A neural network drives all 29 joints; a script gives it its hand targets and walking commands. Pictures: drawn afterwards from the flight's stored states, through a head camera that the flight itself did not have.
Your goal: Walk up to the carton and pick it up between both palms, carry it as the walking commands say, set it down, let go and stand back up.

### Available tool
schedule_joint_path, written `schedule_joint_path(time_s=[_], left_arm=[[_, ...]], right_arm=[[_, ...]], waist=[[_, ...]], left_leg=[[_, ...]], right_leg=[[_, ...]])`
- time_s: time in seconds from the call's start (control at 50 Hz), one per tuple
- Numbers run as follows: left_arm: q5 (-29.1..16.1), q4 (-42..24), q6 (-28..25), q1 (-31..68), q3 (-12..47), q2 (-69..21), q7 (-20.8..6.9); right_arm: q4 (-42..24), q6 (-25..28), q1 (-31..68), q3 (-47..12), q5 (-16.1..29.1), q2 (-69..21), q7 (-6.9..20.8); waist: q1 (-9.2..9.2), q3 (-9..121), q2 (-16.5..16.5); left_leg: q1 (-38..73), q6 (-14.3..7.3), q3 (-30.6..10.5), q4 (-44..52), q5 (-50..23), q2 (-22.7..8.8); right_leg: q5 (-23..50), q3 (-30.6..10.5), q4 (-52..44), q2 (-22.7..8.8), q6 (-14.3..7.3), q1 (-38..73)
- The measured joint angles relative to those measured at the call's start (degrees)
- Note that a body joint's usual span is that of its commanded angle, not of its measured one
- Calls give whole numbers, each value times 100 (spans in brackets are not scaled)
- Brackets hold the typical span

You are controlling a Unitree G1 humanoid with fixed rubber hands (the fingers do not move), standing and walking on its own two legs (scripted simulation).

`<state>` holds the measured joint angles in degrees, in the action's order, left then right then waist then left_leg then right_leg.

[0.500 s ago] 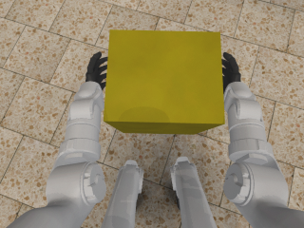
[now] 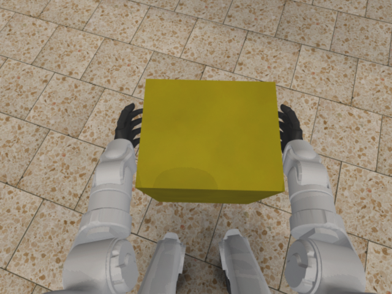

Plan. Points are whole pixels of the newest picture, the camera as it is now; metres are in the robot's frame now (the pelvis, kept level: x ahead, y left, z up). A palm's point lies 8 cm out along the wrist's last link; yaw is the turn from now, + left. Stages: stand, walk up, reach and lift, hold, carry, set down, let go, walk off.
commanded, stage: reach and lift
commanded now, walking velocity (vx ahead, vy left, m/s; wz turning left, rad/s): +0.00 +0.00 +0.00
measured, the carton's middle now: (206, 152) +0.41 -0.01 -0.12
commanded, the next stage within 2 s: none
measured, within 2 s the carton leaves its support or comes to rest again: neither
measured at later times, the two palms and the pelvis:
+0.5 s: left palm (110, 138) +0.40 +0.16 +0.02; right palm (305, 139) +0.39 -0.18 +0.02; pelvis +0.02 +0.00 +0.07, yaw +0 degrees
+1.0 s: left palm (86, 137) +0.37 +0.16 +0.09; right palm (325, 136) +0.37 -0.18 +0.09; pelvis +0.04 +0.00 +0.11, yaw +0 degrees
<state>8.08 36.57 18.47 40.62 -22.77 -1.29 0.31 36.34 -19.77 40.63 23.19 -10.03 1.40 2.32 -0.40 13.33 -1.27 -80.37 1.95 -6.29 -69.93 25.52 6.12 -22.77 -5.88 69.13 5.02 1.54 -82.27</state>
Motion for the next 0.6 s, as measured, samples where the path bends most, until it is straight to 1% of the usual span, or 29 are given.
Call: schedule_joint_path(time_s=[0.36, 0.42, 0.44, 0.6], left_arm=[[202, -358, 34, -753, 40, -192, -194], [255, -424, 54, -862, 40, -228, -233], [252, -446, 65, -899, 54, -241, -316], [390, -676, 156, -1184, 66, -352, -381]], right_arm=[[-375, -23, -766, -88, -151, -250, 67], [-448, -40, -884, -92, -201, -291, 92], [-466, -45, -919, -88, -218, -297, 109], [-653, -129, -1174, -94, -324, -374, 208]], waist=[[-22, -179, -2], [-33, -223, -5], [-33, -240, -7], [-41, -407, 6]], left_leg=[[1532, -45, -103, 1324, -365, -69], [1803, -56, -117, 1572, -450, -75], [1894, -61, -122, 1654, -478, -77], [2645, -95, -125, 2294, -699, -102]], right_leg=[[335, -28, -1317, -58, -49, 1550], [409, -35, -1560, -79, -51, 1824], [434, -37, -1641, -87, -52, 1917], [633, -77, -2255, -137, -52, 2662]])
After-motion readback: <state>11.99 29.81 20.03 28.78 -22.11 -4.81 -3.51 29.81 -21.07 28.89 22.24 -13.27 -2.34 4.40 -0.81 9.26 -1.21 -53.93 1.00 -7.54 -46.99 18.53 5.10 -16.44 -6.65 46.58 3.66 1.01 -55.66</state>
